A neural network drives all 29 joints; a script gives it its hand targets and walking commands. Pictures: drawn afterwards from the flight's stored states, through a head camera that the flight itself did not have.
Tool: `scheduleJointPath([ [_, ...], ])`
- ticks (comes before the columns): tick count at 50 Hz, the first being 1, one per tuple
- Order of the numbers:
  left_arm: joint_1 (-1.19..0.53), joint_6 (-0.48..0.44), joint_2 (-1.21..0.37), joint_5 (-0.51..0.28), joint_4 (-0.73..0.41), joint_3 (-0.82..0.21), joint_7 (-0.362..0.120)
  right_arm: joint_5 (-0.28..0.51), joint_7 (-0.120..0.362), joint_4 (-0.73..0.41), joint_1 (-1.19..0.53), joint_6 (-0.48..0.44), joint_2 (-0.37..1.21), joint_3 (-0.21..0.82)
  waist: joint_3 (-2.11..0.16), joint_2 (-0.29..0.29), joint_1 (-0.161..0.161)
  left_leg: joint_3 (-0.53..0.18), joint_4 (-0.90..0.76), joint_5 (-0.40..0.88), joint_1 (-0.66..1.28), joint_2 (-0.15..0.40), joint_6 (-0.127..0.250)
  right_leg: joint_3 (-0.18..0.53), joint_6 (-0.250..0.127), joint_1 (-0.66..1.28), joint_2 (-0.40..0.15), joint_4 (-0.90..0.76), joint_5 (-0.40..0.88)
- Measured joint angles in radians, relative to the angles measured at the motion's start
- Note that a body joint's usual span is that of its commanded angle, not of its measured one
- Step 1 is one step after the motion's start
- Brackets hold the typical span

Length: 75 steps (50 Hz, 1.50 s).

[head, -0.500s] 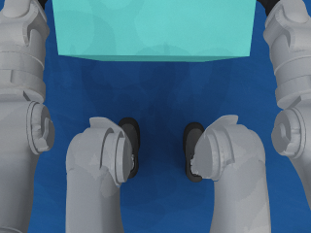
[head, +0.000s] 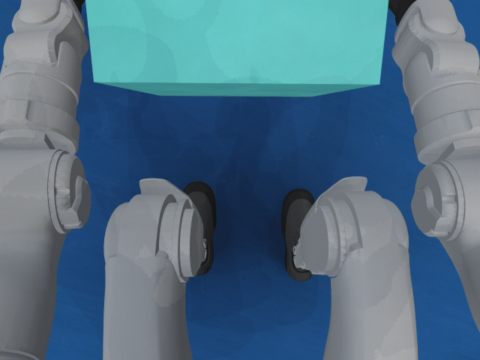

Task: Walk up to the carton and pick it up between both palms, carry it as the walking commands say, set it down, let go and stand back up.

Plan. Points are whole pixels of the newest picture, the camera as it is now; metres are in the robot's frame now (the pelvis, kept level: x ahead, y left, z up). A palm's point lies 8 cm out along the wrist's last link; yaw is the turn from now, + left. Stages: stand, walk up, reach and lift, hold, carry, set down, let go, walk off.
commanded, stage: reach and lift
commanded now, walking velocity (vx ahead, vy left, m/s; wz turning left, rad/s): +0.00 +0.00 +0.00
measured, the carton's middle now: (237, 15) +0.54 +0.04 -0.23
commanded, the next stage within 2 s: none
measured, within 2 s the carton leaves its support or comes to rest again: leaves its support in 1.10 s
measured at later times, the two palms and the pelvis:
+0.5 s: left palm out of the picture +0.55 +0.23 -0.15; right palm out of the picture +0.55 -0.16 -0.15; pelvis +0.00 +0.00 +0.01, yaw +0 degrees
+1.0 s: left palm out of the picture +0.55 +0.23 -0.15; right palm out of the picture +0.55 -0.16 -0.15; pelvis -0.01 +0.00 +0.00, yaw +0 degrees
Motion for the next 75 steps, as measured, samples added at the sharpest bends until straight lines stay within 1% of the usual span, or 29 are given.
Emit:
scheduleJointPath([
  [11,-0.019,-0.005,-0.021,-0.018,-0.001,-0.043,0.023,0.006,-0.019,0.013,-0.023,-0.018,0.028,0.019,0.004,-0.002,0.001,-0.003,-0.006,0.003,-0.001,-0.008,-0.003,0.000,0.000,0.002,-0.003,-0.006,0.000],
  [15,-0.022,-0.010,-0.021,-0.027,0.006,-0.059,0.027,0.004,-0.020,0.022,-0.026,-0.026,0.031,0.020,0.000,0.000,0.000,-0.004,-0.012,0.006,-0.002,-0.012,-0.004,0.000,0.002,0.002,-0.003,-0.011,0.001],
  [21,-0.031,-0.017,-0.018,-0.045,0.014,-0.089,0.028,0.026,-0.014,0.027,-0.028,-0.033,0.019,0.053,0.002,0.002,0.000,-0.006,-0.021,0.010,-0.002,-0.015,-0.004,0.002,0.005,0.003,0.000,-0.023,0.007],
  [26,-0.042,-0.021,-0.012,-0.061,0.022,-0.114,0.023,0.049,-0.008,0.033,-0.037,-0.037,0.010,0.080,0.007,0.004,0.001,-0.008,-0.029,0.015,-0.001,-0.018,-0.006,0.003,0.008,0.003,0.004,-0.032,0.013],
  [29,-0.051,-0.022,-0.011,-0.069,0.029,-0.127,0.012,0.060,-0.006,0.042,-0.047,-0.038,0.003,0.090,0.010,0.004,0.002,-0.009,-0.033,0.019,-0.001,-0.019,-0.007,0.004,0.009,0.003,0.006,-0.037,0.018],
  [31,-0.059,-0.020,-0.011,-0.071,0.035,-0.132,0.000,0.066,0.000,0.052,-0.055,-0.038,-0.002,0.094,0.012,0.004,0.003,-0.010,-0.036,0.022,-0.001,-0.020,-0.007,0.004,0.010,0.002,0.008,-0.040,0.021],
  [35,-0.080,-0.011,-0.009,-0.069,0.052,-0.128,-0.003,0.068,0.006,0.074,-0.078,-0.032,-0.005,0.090,0.016,0.003,0.004,-0.012,-0.039,0.027,-0.003,-0.022,-0.009,0.005,0.012,-0.001,0.012,-0.044,0.029],
  [40,-0.095,0.021,-0.007,-0.033,0.054,-0.087,-0.015,0.038,0.011,0.074,-0.095,0.002,0.004,0.046,0.015,0.000,0.004,-0.013,-0.032,0.030,-0.009,-0.022,-0.011,0.007,0.013,-0.010,0.020,-0.037,0.034],
  [48,-0.048,0.070,-0.024,0.029,-0.021,0.011,-0.026,-0.022,0.011,-0.008,-0.063,0.064,0.026,-0.026,0.009,0.009,0.005,-0.006,-0.008,0.024,-0.019,-0.019,-0.006,0.016,0.021,-0.025,0.032,-0.013,0.033],
  [56,-0.001,0.114,-0.039,0.038,-0.120,0.031,-0.016,-0.029,0.004,-0.113,-0.001,0.101,0.034,-0.040,-0.004,0.010,0.010,-0.004,-0.002,0.016,-0.017,-0.024,-0.009,0.021,0.023,-0.023,0.035,-0.004,0.024],
  [60,0.014,0.133,-0.043,0.045,-0.150,0.042,-0.016,-0.040,0.004,-0.146,0.016,0.121,0.044,-0.061,-0.041,0.010,0.008,-0.007,-0.012,0.016,-0.022,-0.034,-0.014,0.021,0.022,-0.027,0.033,-0.012,0.019],
  [68,0.054,0.174,-0.070,0.116,-0.194,0.106,-0.032,-0.111,0.025,-0.191,0.052,0.165,0.080,-0.138,-0.143,0.005,0.001,-0.017,-0.057,0.017,-0.031,-0.049,-0.023,0.021,0.020,-0.033,0.033,-0.058,0.018],
  [69,0.061,0.180,-0.076,0.123,-0.204,0.113,-0.048,-0.119,0.029,-0.199,0.059,0.170,0.083,-0.147,-0.155,0.005,0.001,-0.018,-0.064,0.017,-0.031,-0.050,-0.024,0.021,0.021,-0.033,0.033,-0.065,0.019],
  [73,0.088,0.203,-0.094,0.157,-0.245,0.141,-0.056,-0.142,0.041,-0.233,0.085,0.189,0.096,-0.173,-0.191,0.005,0.003,-0.022,-0.093,0.020,-0.027,-0.054,-0.025,0.022,0.022,-0.028,0.036,-0.097,0.023],
  [74,0.095,0.209,-0.096,0.163,-0.254,0.147,-0.059,-0.144,0.057,-0.242,0.090,0.194,0.100,-0.177,-0.199,0.005,0.002,-0.023,-0.101,0.021,-0.026,-0.056,-0.026,0.022,0.023,-0.027,0.037,-0.105,0.024],
  [75,0.100,0.214,-0.098,0.168,-0.263,0.153,-0.062,-0.149,0.058,-0.251,0.095,0.199,0.105,-0.182,-0.206,0.006,0.002,-0.024,-0.108,0.022,-0.025,-0.057,-0.026,0.022,0.023,-0.025,0.037,-0.113,0.025],
])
